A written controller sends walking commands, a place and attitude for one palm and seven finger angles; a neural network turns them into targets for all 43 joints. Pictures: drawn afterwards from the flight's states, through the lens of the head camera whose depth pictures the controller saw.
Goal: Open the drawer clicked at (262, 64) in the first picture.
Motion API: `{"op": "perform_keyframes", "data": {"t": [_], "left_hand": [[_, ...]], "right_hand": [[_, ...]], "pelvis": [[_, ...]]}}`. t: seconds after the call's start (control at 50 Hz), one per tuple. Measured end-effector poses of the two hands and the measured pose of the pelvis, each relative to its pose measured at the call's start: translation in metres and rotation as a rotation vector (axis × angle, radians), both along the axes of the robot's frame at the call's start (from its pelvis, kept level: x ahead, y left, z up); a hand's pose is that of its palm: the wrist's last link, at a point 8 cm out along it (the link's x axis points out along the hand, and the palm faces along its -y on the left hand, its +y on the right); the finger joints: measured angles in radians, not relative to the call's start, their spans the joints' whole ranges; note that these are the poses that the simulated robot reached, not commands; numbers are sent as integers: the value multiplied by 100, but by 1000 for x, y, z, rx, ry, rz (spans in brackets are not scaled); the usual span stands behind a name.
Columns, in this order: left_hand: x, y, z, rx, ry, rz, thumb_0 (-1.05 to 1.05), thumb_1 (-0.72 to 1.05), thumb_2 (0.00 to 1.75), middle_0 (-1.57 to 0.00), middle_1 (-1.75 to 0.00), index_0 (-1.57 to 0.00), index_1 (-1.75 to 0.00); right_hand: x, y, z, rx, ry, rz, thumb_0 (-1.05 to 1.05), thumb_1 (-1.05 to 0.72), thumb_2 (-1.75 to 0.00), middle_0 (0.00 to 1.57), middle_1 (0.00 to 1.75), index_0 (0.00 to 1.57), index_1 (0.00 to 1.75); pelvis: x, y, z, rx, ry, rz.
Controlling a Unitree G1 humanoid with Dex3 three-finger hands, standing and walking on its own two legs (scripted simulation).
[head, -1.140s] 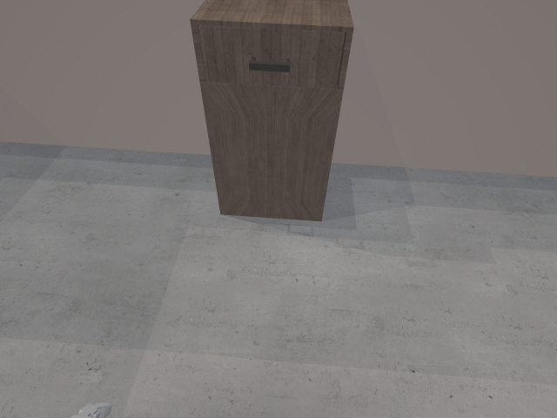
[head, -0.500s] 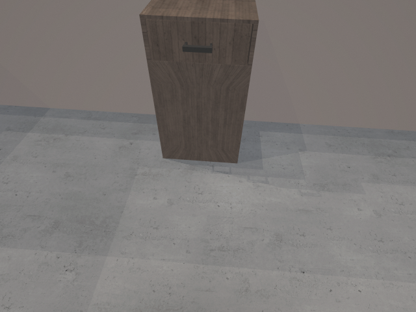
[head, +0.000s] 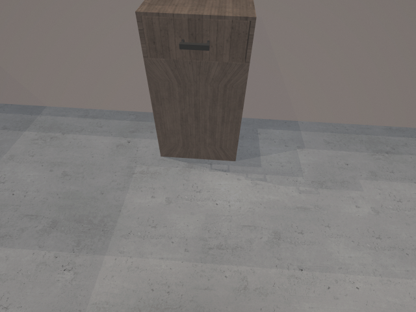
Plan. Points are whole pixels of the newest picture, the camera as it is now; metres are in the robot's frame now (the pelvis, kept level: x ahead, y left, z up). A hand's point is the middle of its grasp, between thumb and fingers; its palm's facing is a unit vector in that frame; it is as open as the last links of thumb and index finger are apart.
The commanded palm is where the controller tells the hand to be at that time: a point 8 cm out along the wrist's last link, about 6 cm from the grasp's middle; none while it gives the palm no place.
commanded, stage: look at it before walking up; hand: left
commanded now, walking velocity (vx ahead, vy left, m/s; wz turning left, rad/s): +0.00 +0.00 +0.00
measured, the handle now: (195, 44) +1.15 +0.12 +0.01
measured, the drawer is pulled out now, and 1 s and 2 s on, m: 0.00 0.00 0.00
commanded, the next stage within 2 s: walk to a spot facing it in 0.30 s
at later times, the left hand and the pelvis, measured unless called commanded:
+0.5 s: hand out of the picture +0.08 +0.24 -0.16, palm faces -0.02 -0.94 -0.33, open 7.4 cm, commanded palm none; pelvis +0.02 +0.00 +0.00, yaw -1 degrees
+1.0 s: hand out of the picture +0.06 +0.15 -0.17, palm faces -0.03 -0.99 -0.15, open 7.4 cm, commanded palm none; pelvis +0.17 -0.01 -0.01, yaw -7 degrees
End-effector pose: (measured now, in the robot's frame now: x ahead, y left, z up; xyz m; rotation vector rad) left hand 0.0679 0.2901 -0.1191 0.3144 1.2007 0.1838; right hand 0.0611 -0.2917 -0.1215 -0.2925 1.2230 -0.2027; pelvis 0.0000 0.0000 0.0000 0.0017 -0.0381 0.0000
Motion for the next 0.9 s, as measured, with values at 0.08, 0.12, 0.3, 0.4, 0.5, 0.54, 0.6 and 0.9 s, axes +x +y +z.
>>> {"op": "perform_keyframes", "data": {"t": [0.08,0.12,0.3,0.4,0.5,0.54,0.6,0.9], "left_hand": [[2,0,0,-1,4,1,1,90,90,-21,-30,-20,-30],[3,0,0,0,6,1,1,90,90,-21,-30,-20,-30],[7,2,0,1,9,5,1,90,90,-21,-30,-20,-30],[11,2,1,3,5,6,1,90,90,-21,-30,-20,-30],[10,-3,-3,-3,13,15,1,90,90,-21,-29,-20,-30],[7,-9,-8,-23,35,18,1,90,90,-21,-29,-20,-30],[-1,-20,-17,-62,84,22,1,90,90,-20,-29,-20,-30],[-1,-91,-31,-148,250,96,0,90,90,-21,-29,-20,-30]], "right_hand": [[5,0,1,-2,-4,2,1,-90,-90,20,30,20,30],[8,-1,2,-4,-5,4,1,-90,-90,20,30,20,30],[19,-1,4,-9,-13,10,1,-90,-90,20,30,20,30],[24,-1,4,-9,-20,14,1,-90,-90,20,30,20,30],[26,5,0,1,-17,11,1,-91,-90,20,30,20,30],[22,11,-4,18,-7,1,1,-91,-90,20,30,20,30],[13,22,-13,51,21,-26,0,-91,-90,20,30,20,30],[25,35,-35,141,206,-150,1,-91,-90,20,30,20,30]], "pelvis": [[2,0,0,0,2,0],[4,0,0,0,3,-1],[9,0,1,0,4,0],[12,0,1,-1,4,1],[17,0,0,-1,5,-9],[23,0,-2,-2,8,-19],[36,0,-5,-2,18,-37],[125,-22,-13,-2,31,-101]]}}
